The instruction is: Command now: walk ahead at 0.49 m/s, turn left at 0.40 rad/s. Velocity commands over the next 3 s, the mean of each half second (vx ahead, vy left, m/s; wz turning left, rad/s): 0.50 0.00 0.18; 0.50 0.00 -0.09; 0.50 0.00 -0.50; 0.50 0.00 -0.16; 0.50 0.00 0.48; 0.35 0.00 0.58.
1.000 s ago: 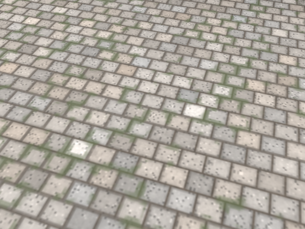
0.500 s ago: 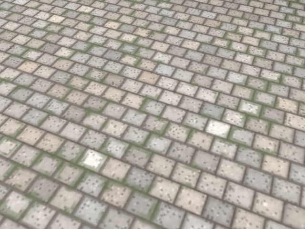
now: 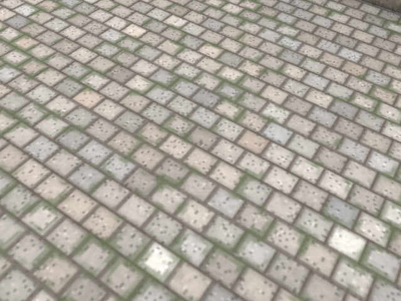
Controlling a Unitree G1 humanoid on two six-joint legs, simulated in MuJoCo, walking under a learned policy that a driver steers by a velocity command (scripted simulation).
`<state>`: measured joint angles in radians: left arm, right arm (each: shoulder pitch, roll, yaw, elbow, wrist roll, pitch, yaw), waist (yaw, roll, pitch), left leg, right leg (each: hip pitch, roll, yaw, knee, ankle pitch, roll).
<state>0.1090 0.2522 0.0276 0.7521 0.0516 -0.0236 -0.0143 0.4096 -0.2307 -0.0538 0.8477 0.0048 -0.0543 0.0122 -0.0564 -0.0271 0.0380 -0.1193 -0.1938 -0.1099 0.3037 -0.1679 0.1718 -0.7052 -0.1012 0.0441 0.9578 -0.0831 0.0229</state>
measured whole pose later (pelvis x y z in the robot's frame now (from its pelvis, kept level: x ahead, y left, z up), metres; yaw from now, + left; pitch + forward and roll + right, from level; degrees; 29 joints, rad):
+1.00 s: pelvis +0.58 +0.06 +0.00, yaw +0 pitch +0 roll +0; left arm 0.34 0.24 0.05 0.93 0.02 -0.03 -0.02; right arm 0.25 -0.22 -0.03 0.90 -0.02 -0.10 0.00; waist 0.02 -0.04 0.04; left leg -0.18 -0.04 0.13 0.35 -0.18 0.08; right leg -0.48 -0.05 0.01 1.11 -0.29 -0.07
